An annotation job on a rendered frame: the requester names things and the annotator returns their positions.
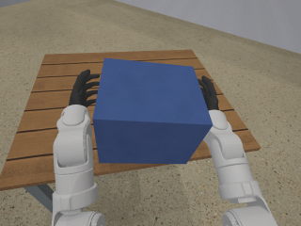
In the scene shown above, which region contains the carton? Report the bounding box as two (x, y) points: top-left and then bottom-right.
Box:
(92, 57), (213, 165)

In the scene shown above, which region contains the robot right upper arm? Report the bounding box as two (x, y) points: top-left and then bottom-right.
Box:
(222, 205), (277, 226)

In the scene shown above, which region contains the right robot forearm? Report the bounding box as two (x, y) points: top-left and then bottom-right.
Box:
(203, 109), (278, 226)

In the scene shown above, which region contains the robot left hand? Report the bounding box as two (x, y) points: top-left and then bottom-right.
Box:
(69, 69), (100, 108)

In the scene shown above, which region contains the robot right hand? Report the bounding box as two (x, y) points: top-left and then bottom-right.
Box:
(198, 75), (219, 111)

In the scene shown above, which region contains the robot left upper arm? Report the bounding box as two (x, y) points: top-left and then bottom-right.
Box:
(55, 211), (106, 226)

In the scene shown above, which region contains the table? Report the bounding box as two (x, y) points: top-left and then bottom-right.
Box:
(0, 49), (261, 213)

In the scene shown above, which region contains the left robot forearm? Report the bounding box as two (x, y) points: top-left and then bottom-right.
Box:
(51, 105), (98, 226)

